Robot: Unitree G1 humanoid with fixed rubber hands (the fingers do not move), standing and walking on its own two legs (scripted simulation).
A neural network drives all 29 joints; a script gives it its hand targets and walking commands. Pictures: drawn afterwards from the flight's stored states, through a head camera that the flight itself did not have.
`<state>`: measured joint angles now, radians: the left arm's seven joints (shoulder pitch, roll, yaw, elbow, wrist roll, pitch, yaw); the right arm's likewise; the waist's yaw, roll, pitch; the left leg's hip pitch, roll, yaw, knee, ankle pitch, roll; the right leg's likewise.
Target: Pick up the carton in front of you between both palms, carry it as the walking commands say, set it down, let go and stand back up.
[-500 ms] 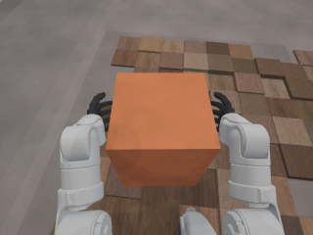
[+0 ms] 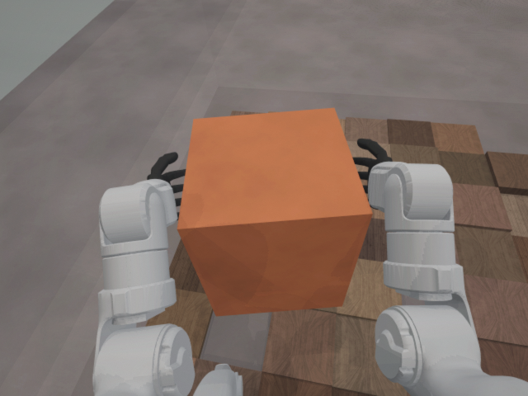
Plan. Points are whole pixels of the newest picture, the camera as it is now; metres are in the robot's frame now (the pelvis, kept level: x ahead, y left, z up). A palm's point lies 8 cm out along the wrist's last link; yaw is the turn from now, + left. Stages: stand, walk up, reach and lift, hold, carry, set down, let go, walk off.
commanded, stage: carry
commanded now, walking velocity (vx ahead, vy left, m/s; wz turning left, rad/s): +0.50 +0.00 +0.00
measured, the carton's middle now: (271, 217) +0.38 +0.01 +0.05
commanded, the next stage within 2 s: none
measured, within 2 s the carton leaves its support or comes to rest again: neither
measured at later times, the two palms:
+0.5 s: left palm (198, 85) +0.68 +0.15 +0.11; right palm (348, 82) +0.65 -0.15 +0.11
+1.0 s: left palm out of the picture +0.97 +0.22 +0.16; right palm out of the picture +0.98 -0.08 +0.17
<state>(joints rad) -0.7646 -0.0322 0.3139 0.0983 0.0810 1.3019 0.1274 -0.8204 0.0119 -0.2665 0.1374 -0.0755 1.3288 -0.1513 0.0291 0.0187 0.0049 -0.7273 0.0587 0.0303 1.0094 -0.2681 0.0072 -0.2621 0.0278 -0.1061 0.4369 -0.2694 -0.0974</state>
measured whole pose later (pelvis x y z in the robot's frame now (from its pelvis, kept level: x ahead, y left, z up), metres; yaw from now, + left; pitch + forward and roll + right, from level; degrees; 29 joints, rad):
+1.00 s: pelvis +0.60 +0.05 -0.01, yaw +0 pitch +5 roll -1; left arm -0.78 0.03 0.22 0.03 0.00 1.29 0.17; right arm -0.78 0.00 -0.25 0.02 -0.06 1.30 -0.12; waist 0.03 -0.03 -0.05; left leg -0.57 0.02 0.10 0.62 -0.11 0.05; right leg -0.28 -0.05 -0.05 0.76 -0.50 0.00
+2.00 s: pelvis +1.21 +0.05 -0.05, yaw +0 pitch +4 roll +0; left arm -0.69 0.03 0.21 0.21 0.02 1.15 0.13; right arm -0.69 0.06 -0.24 0.18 -0.13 1.17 -0.12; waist 0.05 -0.03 -0.03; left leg -0.55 -0.05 0.13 0.56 -0.13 0.22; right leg -0.31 0.04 -0.02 1.16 -0.50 -0.02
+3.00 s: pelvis +1.79 +0.05 -0.05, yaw +0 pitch +4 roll -1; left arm -0.17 -0.11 0.12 -0.24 0.10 1.24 0.09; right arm -0.18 0.14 -0.10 -0.22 -0.12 1.23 -0.08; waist 0.00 -0.02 -0.20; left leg -0.40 0.04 0.17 0.51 -0.18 0.08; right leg -0.25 -0.05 -0.06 0.97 -0.54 0.03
